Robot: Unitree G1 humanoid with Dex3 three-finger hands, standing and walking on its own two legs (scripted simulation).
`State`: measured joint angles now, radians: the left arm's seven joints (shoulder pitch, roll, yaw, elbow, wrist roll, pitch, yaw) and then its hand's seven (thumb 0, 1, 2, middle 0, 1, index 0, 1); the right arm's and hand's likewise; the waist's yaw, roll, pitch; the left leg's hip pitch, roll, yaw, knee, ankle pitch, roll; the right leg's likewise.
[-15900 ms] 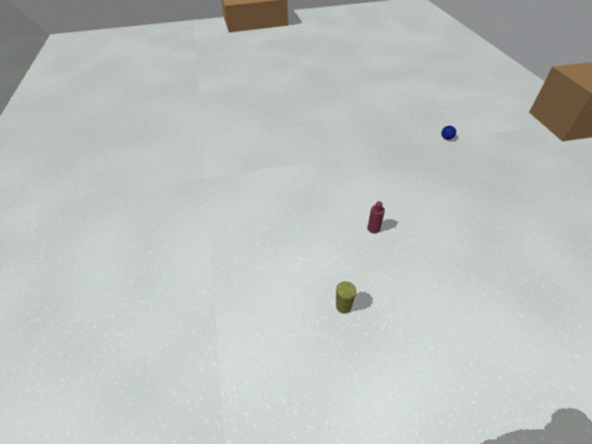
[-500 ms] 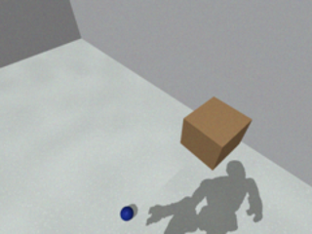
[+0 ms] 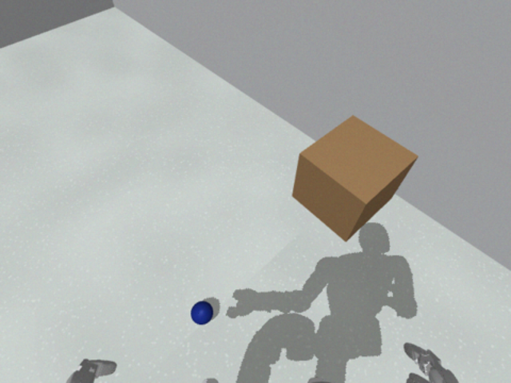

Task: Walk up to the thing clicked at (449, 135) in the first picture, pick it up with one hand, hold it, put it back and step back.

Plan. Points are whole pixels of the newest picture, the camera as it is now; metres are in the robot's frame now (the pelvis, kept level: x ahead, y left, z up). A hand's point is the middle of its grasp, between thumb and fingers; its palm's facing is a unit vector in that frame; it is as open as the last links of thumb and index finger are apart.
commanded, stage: rise first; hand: left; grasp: from above
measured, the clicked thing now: (202, 312) +0.42 +0.19 -0.69
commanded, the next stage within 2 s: none
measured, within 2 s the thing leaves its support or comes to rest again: neither
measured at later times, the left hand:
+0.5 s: hand out of the picture +0.14 +0.26 -0.24, palm faces -0.33 -0.76 -0.55, open 14.1 cm
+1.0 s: hand (157, 347) +0.27 +0.27 -0.44, palm faces -0.47 -0.28 -0.83, open 14.1 cm
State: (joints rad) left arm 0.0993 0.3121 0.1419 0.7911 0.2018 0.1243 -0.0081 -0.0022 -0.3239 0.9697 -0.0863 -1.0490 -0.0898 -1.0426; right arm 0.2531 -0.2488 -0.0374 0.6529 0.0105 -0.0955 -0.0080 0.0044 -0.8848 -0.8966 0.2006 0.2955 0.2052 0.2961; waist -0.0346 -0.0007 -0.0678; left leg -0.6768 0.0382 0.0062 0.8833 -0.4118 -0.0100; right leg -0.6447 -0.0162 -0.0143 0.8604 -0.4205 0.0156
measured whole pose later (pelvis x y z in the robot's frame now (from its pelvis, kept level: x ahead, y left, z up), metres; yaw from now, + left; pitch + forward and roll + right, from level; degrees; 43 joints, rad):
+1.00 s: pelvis -0.09 -0.01 -0.29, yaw -3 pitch +33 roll -3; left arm -0.50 0.51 0.09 0.98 0.90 -0.14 0.20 -0.01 -0.54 1.02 -0.08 -1.04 -0.07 -1.05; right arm 0.11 -0.27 -0.06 0.73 -0.04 -0.13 0.06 0.00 -0.89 -0.90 0.20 0.30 0.20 0.30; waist -0.05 0.01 -0.15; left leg -1.99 0.05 -0.07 2.05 -0.65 -0.02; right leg -1.95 0.00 -0.04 2.03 -0.67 0.00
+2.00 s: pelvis -0.09 +0.00 -0.39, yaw -6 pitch +33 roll -6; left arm -0.86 0.67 0.10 1.39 1.25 -0.21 0.41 0.00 -0.53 1.00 -0.08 -1.03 -0.09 -1.02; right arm 0.13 -0.26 0.01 0.79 -0.14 -0.06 0.12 0.00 -0.91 -0.90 0.20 0.30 0.20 0.30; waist -0.19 -0.02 -0.07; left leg -2.28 0.04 -0.12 2.36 -0.67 -0.01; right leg -2.21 0.02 -0.06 2.31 -0.68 0.02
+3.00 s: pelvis -0.09 +0.00 -0.40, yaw -7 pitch +33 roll -7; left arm -0.89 0.69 0.10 1.44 1.24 -0.18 0.44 0.00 -0.54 1.01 -0.11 -1.02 -0.10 -1.03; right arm 0.15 -0.27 0.05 0.78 -0.16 -0.08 0.14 0.00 -0.91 -0.90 0.20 0.29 0.20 0.30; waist -0.23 -0.02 -0.05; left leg -2.32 0.04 -0.14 2.42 -0.68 -0.02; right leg -2.25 0.02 -0.07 2.35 -0.68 0.03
